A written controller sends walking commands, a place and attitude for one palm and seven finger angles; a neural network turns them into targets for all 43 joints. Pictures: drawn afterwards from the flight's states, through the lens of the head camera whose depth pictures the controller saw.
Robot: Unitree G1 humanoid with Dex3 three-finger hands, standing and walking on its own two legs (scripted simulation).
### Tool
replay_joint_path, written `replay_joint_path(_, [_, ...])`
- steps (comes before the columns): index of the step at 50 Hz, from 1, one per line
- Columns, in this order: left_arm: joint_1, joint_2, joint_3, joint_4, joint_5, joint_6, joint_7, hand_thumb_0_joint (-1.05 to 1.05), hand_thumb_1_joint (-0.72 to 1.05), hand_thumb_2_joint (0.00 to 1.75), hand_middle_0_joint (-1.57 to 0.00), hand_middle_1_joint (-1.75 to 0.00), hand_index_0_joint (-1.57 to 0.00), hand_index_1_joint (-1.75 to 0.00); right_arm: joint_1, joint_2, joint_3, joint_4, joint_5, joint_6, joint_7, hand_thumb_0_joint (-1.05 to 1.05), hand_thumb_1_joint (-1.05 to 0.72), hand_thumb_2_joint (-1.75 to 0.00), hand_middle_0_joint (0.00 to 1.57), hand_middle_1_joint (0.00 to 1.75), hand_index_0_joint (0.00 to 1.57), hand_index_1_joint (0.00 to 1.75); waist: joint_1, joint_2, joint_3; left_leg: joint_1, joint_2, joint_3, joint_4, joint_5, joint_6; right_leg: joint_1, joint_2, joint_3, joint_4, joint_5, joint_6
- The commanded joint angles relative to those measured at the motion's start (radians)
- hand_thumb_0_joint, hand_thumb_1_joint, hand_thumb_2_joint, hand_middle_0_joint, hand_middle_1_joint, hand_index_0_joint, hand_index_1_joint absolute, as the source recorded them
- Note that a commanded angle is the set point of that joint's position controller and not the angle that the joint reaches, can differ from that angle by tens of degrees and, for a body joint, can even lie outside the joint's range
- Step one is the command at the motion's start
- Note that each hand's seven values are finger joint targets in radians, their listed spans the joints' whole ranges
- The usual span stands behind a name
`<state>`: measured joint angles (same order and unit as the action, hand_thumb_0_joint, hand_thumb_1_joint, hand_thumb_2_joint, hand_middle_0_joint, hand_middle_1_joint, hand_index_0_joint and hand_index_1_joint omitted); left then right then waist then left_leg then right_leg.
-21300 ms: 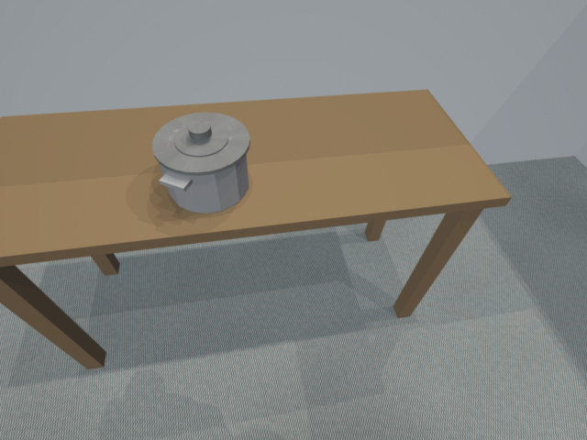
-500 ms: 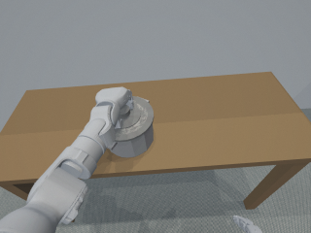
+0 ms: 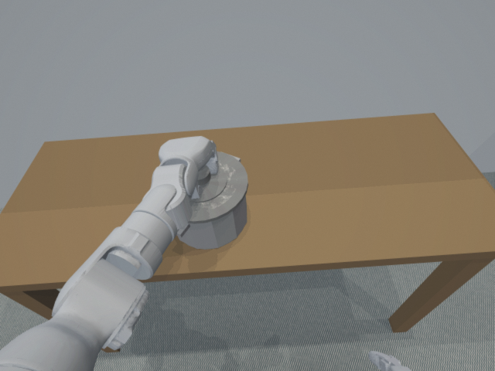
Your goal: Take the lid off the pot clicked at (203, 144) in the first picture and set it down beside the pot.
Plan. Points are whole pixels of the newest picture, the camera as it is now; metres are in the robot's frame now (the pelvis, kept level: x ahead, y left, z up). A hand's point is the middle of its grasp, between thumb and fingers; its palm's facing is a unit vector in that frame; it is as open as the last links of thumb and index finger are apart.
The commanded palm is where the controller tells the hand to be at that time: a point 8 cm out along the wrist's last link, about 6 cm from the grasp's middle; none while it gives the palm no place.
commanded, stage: close the fingers and squeeze the knob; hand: left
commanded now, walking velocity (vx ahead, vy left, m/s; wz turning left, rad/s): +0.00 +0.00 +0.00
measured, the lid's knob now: (199, 174) +0.46 +0.10 +0.06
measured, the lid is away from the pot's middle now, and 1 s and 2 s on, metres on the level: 0.01 0.01 0.01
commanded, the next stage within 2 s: lift the lid straight up in 0.46 s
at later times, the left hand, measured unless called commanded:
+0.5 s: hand (192, 181) +0.43 +0.11 +0.08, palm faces -0.29 -0.08 -0.95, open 7.5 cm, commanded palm +0.41 +0.11 +0.14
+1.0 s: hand (195, 174) +0.42 +0.10 +0.10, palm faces -0.25 -0.06 -0.97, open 7.4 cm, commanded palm +0.41 +0.10 +0.18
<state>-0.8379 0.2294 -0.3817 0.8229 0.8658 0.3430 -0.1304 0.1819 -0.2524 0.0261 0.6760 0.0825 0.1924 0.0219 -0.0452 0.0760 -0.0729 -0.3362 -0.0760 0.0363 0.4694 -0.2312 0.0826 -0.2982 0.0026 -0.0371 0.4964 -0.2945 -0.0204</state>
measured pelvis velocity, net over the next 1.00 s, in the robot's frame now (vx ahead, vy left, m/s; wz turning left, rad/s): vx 0.00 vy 0.00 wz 0.01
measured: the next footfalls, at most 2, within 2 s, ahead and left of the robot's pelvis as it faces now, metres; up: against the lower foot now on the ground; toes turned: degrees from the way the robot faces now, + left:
none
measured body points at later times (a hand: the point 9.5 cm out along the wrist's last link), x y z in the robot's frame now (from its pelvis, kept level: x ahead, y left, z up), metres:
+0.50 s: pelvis +0.00 +0.00 +0.00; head +0.01 -0.03 +0.45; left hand +0.44 +0.11 +0.13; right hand +0.12 -0.25 -0.13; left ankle +0.00 +0.07 -0.74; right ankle -0.03 -0.11 -0.74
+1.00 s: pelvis +0.00 +0.00 +0.00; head +0.01 -0.04 +0.45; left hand +0.43 +0.10 +0.15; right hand +0.15 -0.24 -0.13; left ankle +0.00 +0.07 -0.74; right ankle -0.03 -0.11 -0.74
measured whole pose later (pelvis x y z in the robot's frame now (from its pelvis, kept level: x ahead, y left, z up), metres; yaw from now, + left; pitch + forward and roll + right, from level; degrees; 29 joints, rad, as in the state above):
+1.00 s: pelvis +0.00 +0.00 +0.00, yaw +0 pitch +4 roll +0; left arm -0.82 0.25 -0.43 0.71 0.85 0.38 -0.16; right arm 0.14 -0.25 0.03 0.67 0.09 0.17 0.03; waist -0.04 0.09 -0.06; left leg -0.31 -0.08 0.03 0.46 -0.23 0.08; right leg -0.27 0.00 -0.05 0.49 -0.29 -0.03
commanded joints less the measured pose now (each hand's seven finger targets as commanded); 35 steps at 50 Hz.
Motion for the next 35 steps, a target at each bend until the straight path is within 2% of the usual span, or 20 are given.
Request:
replay_joint_path(1, [-0.484, 0.156, 0.068, -0.207, 0.03, -0.01, 0.047, 0.0, 0.4, 0.93, -0.85, -0.99, -0.76, -0.94, -0.087, -0.108, -0.037, -0.141, -0.002, -0.042, -0.012, 0.0, -0.9, -0.9, 0.2, 0.3, 0.2, 0.3, -0.016, -0.13, -0.344, 0.221, 0.055, -0.082, -0.015, 0.307, -0.001, 0.066, 0.003, 0.021, -0.042, 0.38, -0.025])
replay_joint_path(2, [-0.483, 0.133, 0.048, -0.202, 0.033, -0.007, 0.047, 0.0, 0.41, 0.94, -0.85, -0.99, -0.76, -0.94, -0.084, -0.105, -0.039, -0.137, 0.0, -0.042, -0.009, 0.0, -0.9, -0.9, 0.2, 0.3, 0.2, 0.3, -0.019, -0.13, -0.338, 0.23, 0.055, -0.085, -0.014, 0.318, -0.002, 0.053, 0.007, 0.015, -0.04, 0.375, -0.025])
replay_joint_path(4, [-0.476, 0.156, 0.064, -0.203, 0.04, -0.003, 0.051, 0.0, 0.43, 0.95, -0.87, -1.0, -0.77, -0.94, -0.081, -0.107, -0.039, -0.134, 0.0, -0.042, -0.005, 0.0, -0.9, -0.9, 0.2, 0.3, 0.2, 0.3, -0.015, -0.118, -0.334, 0.233, 0.056, -0.085, -0.011, 0.327, -0.003, 0.05, 0.009, 0.016, -0.039, 0.378, -0.026])
replay_joint_path(5, [-0.466, 0.143, 0.067, -0.209, 0.027, -0.007, 0.049, 0.0, 0.45, 0.95, -0.88, -1.01, -0.77, -0.94, -0.087, -0.104, -0.039, -0.145, -0.002, -0.045, -0.005, 0.0, -0.9, -0.9, 0.2, 0.3, 0.2, 0.3, -0.01, -0.111, -0.337, 0.225, 0.053, -0.09, -0.011, 0.336, -0.003, 0.057, 0.006, 0.016, -0.041, 0.378, -0.029])
replay_joint_path(6, [-0.459, 0.184, 0.095, -0.196, 0.031, -0.003, 0.055, 0.0, 0.46, 0.95, -0.89, -1.01, -0.77, -0.94, -0.08, -0.11, -0.039, -0.136, -0.003, -0.042, -0.006, 0.0, -0.9, -0.9, 0.2, 0.3, 0.2, 0.3, -0.008, -0.122, -0.34, 0.224, 0.057, -0.087, -0.014, 0.315, -0.004, 0.066, 0.008, 0.017, -0.039, 0.373, -0.027])
replay_joint_path(9, [-0.47, 0.17, 0.078, -0.213, 0.026, 0.004, 0.058, 0.0, 0.49, 0.97, -0.91, -1.02, -0.78, -0.94, -0.087, -0.105, -0.037, -0.141, 0.0, -0.046, -0.007, 0.0, -0.9, -0.9, 0.2, 0.3, 0.2, 0.3, -0.007, -0.097, -0.336, 0.221, 0.05, -0.08, -0.02, 0.293, -0.002, 0.071, 0.007, 0.02, -0.045, 0.366, -0.027])
replay_joint_path(10, [-0.455, 0.178, 0.092, -0.222, 0.022, 0.0, 0.056, 0.0, 0.5, 0.97, -0.92, -1.02, -0.79, -0.95, -0.094, -0.104, -0.038, -0.149, -0.001, -0.047, -0.007, 0.0, -0.9, -0.9, 0.2, 0.3, 0.2, 0.3, -0.003, -0.113, -0.35, 0.212, 0.052, -0.084, -0.017, 0.305, -0.002, 0.087, 0.004, 0.021, -0.045, 0.372, -0.028])
replay_joint_path(12, [-0.439, 0.195, 0.097, -0.158, 0.028, 0.011, 0.058, 0.0, 0.52, 0.98, -0.93, -1.03, -0.79, -0.95, -0.087, -0.11, -0.032, -0.136, 0.002, -0.044, -0.012, 0.0, -0.9, -0.9, 0.2, 0.3, 0.2, 0.3, -0.007, -0.13, -0.311, 0.186, 0.05, -0.076, -0.028, 0.254, -0.003, 0.08, 0.007, 0.023, -0.05, 0.347, -0.024])
replay_joint_path(13, [-0.472, 0.208, 0.101, -0.189, 0.033, 0.009, 0.059, 0.0, 0.53, 0.98, -0.94, -1.03, -0.8, -0.95, -0.085, -0.111, -0.032, -0.134, 0.001, -0.045, -0.015, 0.0, -0.9, -0.9, 0.2, 0.3, 0.2, 0.3, -0.007, -0.118, -0.325, 0.196, 0.051, -0.074, -0.03, 0.254, -0.002, 0.081, 0.006, 0.025, -0.053, 0.349, -0.024])
replay_joint_path(15, [-0.474, 0.19, 0.094, -0.187, 0.026, 0.005, 0.053, 0.0, 0.55, 0.99, -0.95, -1.04, -0.81, -0.95, -0.09, -0.11, -0.033, -0.145, 0.001, -0.048, -0.018, 0.0, -0.9, -0.9, 0.2, 0.3, 0.2, 0.3, -0.01, -0.143, -0.326, 0.182, 0.05, -0.075, -0.027, 0.261, 0.001, 0.091, 0.003, 0.027, -0.056, 0.36, -0.024])
replay_joint_path(17, [-0.492, 0.169, 0.067, -0.174, 0.036, 0.009, 0.053, 0.0, 0.57, 1.0, -0.96, -1.04, -0.81, -0.95, -0.087, -0.109, -0.034, -0.133, 0.003, -0.046, -0.019, 0.0, -0.9, -0.9, 0.2, 0.3, 0.2, 0.3, -0.019, -0.126, -0.316, 0.196, 0.051, -0.073, -0.029, 0.242, -0.001, 0.065, 0.006, 0.025, -0.053, 0.338, -0.023])
replay_joint_path(21, [-0.465, 0.233, 0.123, -0.18, 0.036, 0.003, 0.051, 0.0, 0.61, 1.01, -0.98, -1.05, -0.84, -0.96, -0.09, -0.112, -0.03, -0.142, -0.001, -0.05, -0.023, 0.0, -0.9, -0.9, 0.2, 0.3, 0.2, 0.3, -0.002, -0.119, -0.337, 0.193, 0.049, -0.073, -0.024, 0.268, 0.0, 0.101, 0.002, 0.032, -0.051, 0.376, -0.025])
replay_joint_path(23, [-0.47, 0.169, 0.07, -0.175, 0.034, 0.004, 0.044, 0.0, 0.63, 1.02, -0.99, -1.06, -0.85, -0.97, -0.087, -0.106, -0.034, -0.139, 0.002, -0.049, -0.022, 0.0, -0.9, -0.9, 0.2, 0.3, 0.2, 0.3, -0.016, -0.114, -0.319, 0.203, 0.049, -0.068, -0.022, 0.267, 0.001, 0.073, 0.003, 0.028, -0.055, 0.37, -0.023])
replay_joint_path(25, [-0.448, 0.204, 0.106, -0.172, 0.029, -0.002, 0.04, 0.0, 0.64, 1.02, -1.0, -1.06, -0.85, -0.97, -0.091, -0.111, -0.031, -0.148, 0.002, -0.05, -0.021, 0.0, -0.9, -0.9, 0.2, 0.3, 0.2, 0.3, -0.007, -0.137, -0.323, 0.183, 0.049, -0.072, -0.022, 0.275, 0.001, 0.096, 0.001, 0.031, -0.057, 0.377, -0.024])
replay_joint_path(27, [-0.467, 0.211, 0.103, -0.196, 0.038, -0.004, 0.045, 0.0, 0.64, 1.02, -1.01, -1.06, -0.86, -0.97, -0.089, -0.111, -0.033, -0.142, 0.002, -0.049, -0.02, 0.0, -0.9, -0.9, 0.2, 0.3, 0.2, 0.3, -0.008, -0.105, -0.342, 0.21, 0.049, -0.074, -0.019, 0.296, 0.0, 0.09, 0.003, 0.029, -0.047, 0.393, -0.025])
replay_joint_path(28, [-0.463, 0.158, 0.056, -0.19, 0.038, -0.001, 0.042, 0.0, 0.65, 1.03, -1.01, -1.06, -0.86, -0.97, -0.092, -0.106, -0.033, -0.145, 0.003, -0.047, -0.017, 0.0, -0.9, -0.9, 0.2, 0.3, 0.2, 0.3, -0.017, -0.093, -0.324, 0.221, 0.051, -0.075, -0.017, 0.299, -0.001, 0.06, 0.005, 0.024, -0.047, 0.379, -0.025])
replay_joint_path(30, [-0.505, 0.171, 0.074, -0.287, 0.028, -0.014, 0.042, 0.0, 0.65, 1.03, -1.01, -1.07, -0.86, -0.97, -0.099, -0.103, -0.039, -0.159, 0.0, -0.052, -0.013, 0.0, -0.9, -0.9, 0.2, 0.3, 0.2, 0.3, -0.011, -0.092, -0.372, 0.244, 0.053, -0.084, -0.009, 0.341, 0.002, 0.084, 0.002, 0.025, -0.047, 0.403, -0.028])
replay_joint_path(31, [-0.5, 0.214, 0.1, -0.289, 0.037, -0.013, 0.047, 0.0, 0.65, 1.03, -1.02, -1.07, -0.86, -0.97, -0.101, -0.108, -0.041, -0.155, 0.0, -0.052, -0.012, 0.0, -0.9, -0.9, 0.2, 0.3, 0.2, 0.3, -0.009, -0.087, -0.385, 0.256, 0.054, -0.083, -0.004, 0.349, 0.003, 0.092, 0.005, 0.03, -0.043, 0.417, -0.028])
replay_joint_path(33, [-0.507, 0.197, 0.084, -0.333, 0.033, -0.01, 0.05, 0.0, 0.65, 1.03, -1.02, -1.07, -0.86, -0.98, -0.103, -0.1, -0.042, -0.156, 0.0, -0.055, -0.005, 0.0, -0.9, -0.9, 0.2, 0.3, 0.2, 0.3, -0.007, -0.069, -0.414, 0.288, 0.054, -0.093, 0.0, 0.389, 0.0, 0.092, 0.007, 0.023, -0.035, 0.431, -0.027])
replay_joint_path(35, [-0.511, 0.17, 0.069, -0.344, 0.018, -0.008, 0.044, 0.0, 0.65, 1.03, -1.02, -1.07, -0.86, -0.98, -0.109, -0.099, -0.044, -0.157, 0.003, -0.055, -0.003, 0.0, -0.9, -0.9, 0.2, 0.3, 0.2, 0.3, -0.014, -0.108, -0.41, 0.276, 0.055, -0.093, 0.003, 0.399, 0.003, 0.096, 0.006, 0.023, -0.039, 0.443, -0.025])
